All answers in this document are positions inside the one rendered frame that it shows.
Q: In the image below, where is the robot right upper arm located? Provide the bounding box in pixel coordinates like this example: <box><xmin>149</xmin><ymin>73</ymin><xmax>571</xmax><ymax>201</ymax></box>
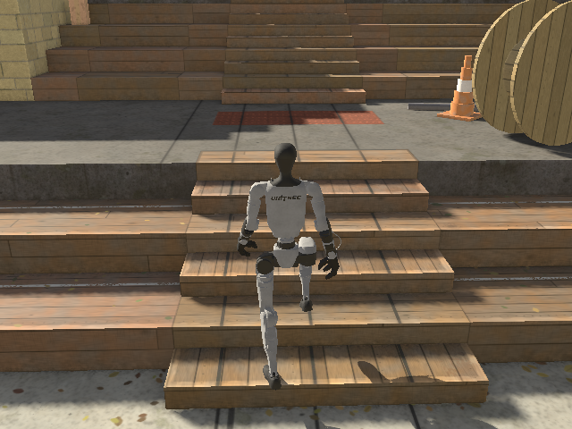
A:
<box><xmin>304</xmin><ymin>181</ymin><xmax>329</xmax><ymax>231</ymax></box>

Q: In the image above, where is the robot left forearm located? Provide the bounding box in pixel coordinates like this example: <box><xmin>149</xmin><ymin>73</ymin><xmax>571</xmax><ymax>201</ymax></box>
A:
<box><xmin>239</xmin><ymin>217</ymin><xmax>254</xmax><ymax>245</ymax></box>

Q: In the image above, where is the left robot hand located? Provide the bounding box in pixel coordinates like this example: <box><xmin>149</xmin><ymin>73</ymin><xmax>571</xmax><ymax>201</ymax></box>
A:
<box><xmin>237</xmin><ymin>238</ymin><xmax>257</xmax><ymax>257</ymax></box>

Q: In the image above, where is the right robot hand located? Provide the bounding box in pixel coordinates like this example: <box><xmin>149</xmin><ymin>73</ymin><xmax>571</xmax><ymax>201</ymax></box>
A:
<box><xmin>318</xmin><ymin>256</ymin><xmax>340</xmax><ymax>280</ymax></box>

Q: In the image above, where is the right robot thigh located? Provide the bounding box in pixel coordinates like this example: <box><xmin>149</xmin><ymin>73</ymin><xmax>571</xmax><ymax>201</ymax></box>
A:
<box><xmin>299</xmin><ymin>237</ymin><xmax>316</xmax><ymax>266</ymax></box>

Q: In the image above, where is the right robot shin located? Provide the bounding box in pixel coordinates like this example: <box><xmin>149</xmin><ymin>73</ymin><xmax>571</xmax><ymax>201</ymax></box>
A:
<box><xmin>299</xmin><ymin>264</ymin><xmax>312</xmax><ymax>301</ymax></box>

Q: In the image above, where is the robot right forearm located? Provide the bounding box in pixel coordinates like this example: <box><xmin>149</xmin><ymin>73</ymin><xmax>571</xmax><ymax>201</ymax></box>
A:
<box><xmin>319</xmin><ymin>217</ymin><xmax>337</xmax><ymax>259</ymax></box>

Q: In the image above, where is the robot left upper arm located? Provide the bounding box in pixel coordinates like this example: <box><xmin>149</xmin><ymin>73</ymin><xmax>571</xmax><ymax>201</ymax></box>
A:
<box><xmin>245</xmin><ymin>181</ymin><xmax>267</xmax><ymax>231</ymax></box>

